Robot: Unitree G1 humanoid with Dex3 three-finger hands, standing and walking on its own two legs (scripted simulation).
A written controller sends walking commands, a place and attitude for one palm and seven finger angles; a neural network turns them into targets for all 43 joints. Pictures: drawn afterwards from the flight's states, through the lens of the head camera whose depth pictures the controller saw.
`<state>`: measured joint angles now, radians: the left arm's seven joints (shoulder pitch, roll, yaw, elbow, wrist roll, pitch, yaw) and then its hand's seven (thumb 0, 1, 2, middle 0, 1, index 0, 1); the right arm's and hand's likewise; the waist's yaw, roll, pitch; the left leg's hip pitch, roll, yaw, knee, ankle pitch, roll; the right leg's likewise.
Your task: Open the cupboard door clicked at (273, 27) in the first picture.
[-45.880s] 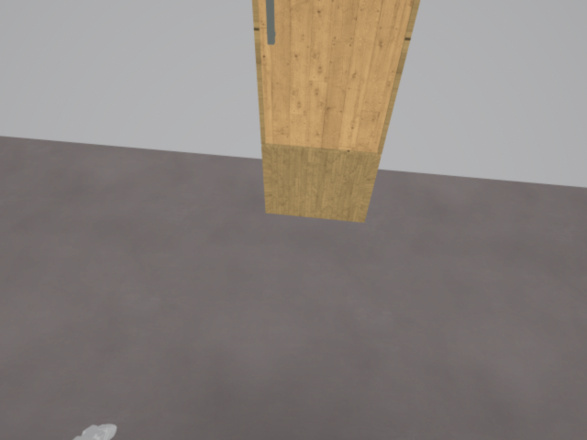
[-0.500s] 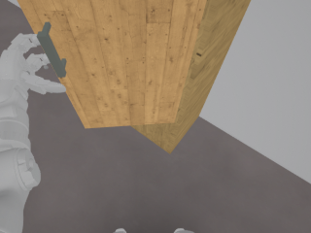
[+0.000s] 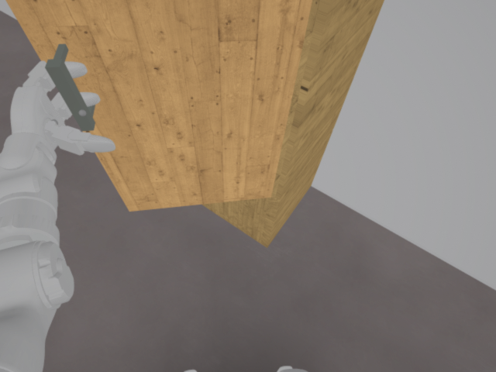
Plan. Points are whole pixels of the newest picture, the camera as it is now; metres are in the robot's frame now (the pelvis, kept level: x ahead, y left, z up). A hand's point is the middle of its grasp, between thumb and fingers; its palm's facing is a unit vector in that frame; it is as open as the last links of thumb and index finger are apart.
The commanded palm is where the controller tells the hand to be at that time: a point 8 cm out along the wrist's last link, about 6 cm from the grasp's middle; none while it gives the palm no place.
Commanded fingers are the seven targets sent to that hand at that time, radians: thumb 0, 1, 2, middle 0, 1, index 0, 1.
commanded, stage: slide the fingers in behind the handle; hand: left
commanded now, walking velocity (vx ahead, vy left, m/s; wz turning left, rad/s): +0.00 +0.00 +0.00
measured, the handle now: (75, 89) +0.55 +0.25 +0.13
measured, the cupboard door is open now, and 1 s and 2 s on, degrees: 43 43 73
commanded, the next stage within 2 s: close the thumb around the handle in 0.26 s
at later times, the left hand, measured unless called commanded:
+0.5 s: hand (78, 113) +0.49 +0.23 +0.13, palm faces +0.06 -1.00 -0.01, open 13.6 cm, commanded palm +0.47 +0.28 +0.13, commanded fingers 0.00 -0.05 0.49 -0.33 -1.25 -0.33 -1.25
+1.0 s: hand (85, 111) +0.50 +0.23 +0.13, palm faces +0.07 -1.00 -0.01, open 5.6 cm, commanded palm +0.47 +0.28 +0.13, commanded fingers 0.00 0.90 0.90 -0.40 -1.35 -0.40 -1.35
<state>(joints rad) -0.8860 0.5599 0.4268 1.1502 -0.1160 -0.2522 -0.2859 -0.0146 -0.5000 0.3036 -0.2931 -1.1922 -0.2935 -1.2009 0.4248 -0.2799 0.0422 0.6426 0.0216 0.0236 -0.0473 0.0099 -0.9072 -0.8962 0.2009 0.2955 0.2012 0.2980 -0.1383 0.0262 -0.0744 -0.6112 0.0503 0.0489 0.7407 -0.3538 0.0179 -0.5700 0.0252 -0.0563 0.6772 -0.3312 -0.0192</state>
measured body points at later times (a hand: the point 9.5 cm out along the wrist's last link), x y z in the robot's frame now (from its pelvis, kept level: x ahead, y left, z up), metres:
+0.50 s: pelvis +0.00 +0.00 +0.00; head +0.08 +0.02 +0.44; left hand +0.48 +0.29 +0.14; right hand +0.02 -0.27 -0.11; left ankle +0.00 +0.11 -0.71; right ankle -0.01 -0.11 -0.71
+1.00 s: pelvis +0.01 +0.00 +0.00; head +0.09 +0.01 +0.44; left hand +0.49 +0.28 +0.13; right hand +0.01 -0.26 -0.12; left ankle +0.00 +0.11 -0.71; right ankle -0.01 -0.11 -0.71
